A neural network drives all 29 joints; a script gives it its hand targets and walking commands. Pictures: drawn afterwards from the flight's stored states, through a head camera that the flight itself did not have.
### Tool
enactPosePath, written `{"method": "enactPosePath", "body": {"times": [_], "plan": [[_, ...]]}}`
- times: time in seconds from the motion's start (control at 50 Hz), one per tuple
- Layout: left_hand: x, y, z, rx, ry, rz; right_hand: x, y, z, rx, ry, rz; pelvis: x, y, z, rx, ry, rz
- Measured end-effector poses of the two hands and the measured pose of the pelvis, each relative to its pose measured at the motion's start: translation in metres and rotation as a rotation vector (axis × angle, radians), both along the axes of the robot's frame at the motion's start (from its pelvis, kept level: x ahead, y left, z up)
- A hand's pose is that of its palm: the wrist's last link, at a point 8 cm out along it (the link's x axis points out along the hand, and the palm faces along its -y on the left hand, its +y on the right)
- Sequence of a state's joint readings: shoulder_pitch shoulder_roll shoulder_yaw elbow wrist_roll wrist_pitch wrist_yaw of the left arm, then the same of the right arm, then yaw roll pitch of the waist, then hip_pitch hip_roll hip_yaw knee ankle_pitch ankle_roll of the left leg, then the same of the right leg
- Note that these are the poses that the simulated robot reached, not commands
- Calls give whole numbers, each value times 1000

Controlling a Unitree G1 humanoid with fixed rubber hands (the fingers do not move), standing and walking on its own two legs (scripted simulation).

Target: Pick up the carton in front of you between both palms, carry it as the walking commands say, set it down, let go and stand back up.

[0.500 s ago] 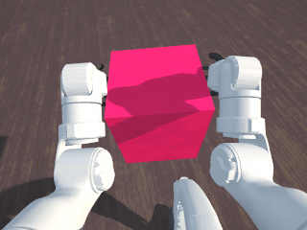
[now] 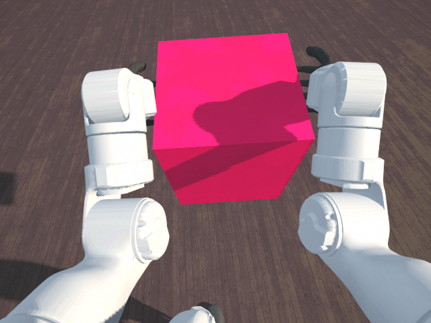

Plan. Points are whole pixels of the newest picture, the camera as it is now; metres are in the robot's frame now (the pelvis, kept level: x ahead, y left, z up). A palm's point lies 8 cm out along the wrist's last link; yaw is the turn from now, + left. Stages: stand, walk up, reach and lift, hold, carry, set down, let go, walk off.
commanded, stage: carry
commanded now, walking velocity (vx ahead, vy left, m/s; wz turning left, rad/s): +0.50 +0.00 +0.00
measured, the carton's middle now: (226, 130) +0.42 +0.01 +0.13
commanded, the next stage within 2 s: none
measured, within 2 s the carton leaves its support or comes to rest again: neither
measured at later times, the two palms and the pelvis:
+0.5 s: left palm (196, 70) +0.70 +0.10 +0.09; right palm (302, 58) +0.72 -0.18 +0.10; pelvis +0.36 -0.06 -0.01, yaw +0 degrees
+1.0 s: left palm (200, 22) +0.98 +0.11 +0.10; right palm (286, 11) +0.98 -0.18 +0.12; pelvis +0.70 -0.03 +0.00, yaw -2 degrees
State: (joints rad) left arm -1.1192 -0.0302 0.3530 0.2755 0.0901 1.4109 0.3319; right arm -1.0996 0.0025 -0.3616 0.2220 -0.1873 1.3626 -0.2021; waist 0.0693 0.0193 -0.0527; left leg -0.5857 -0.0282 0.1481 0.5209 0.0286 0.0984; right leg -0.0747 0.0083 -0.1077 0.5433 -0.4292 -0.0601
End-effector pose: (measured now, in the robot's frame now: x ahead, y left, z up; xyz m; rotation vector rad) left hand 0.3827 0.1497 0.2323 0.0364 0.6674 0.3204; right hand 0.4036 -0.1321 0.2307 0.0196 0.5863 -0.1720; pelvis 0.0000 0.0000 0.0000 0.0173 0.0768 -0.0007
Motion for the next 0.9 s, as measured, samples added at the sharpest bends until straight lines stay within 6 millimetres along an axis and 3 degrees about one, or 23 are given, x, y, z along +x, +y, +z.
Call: {"method": "enactPosePath", "body": {"times": [0.06, 0.12, 0.28, 0.36, 0.5, 0.56, 0.62, 0.68, 0.78, 0.9], "plan": [[52, -14, 1, -5, 16, -101, 31, -15, 11, -64, 13, -58, 52, 7, -10, -11, -6, -21], [94, -29, -10, -28, 79, -172, 58, -29, 11, -90, 79, -121, 90, 9, -4, -9, -2, -18], [190, -42, -52, -76, 233, -175, 158, -40, -19, -98, 236, -144, 189, -4, 14, -22, 12, -26], [240, -40, -78, -92, 249, -119, 218, -39, -47, -87, 250, -113, 246, -21, 14, -26, 15, -28], [316, -53, -145, -59, 270, -6, 319, -52, -132, -39, 272, -15, 359, -59, -5, -23, 8, 10], [332, -64, -168, -62, 309, 48, 340, -63, -164, 8, 317, -15, 393, -66, 3, -12, 20, 32], [350, -69, -179, -82, 309, 73, 353, -69, -179, 50, 324, -51, 427, -70, 13, -5, 29, 47], [383, -68, -175, -56, 273, 22, 378, -68, -177, 24, 281, -34, 463, -71, 18, 0, 25, 41], [448, -66, -156, -43, 185, -36, 437, -69, -154, 19, 191, -18, 535, -63, 19, 0, 14, 30], [542, -50, -141, -61, 45, -82, 524, -52, -124, -19, 48, -64, 638, -41, -6, -22, -30, -13]]}}
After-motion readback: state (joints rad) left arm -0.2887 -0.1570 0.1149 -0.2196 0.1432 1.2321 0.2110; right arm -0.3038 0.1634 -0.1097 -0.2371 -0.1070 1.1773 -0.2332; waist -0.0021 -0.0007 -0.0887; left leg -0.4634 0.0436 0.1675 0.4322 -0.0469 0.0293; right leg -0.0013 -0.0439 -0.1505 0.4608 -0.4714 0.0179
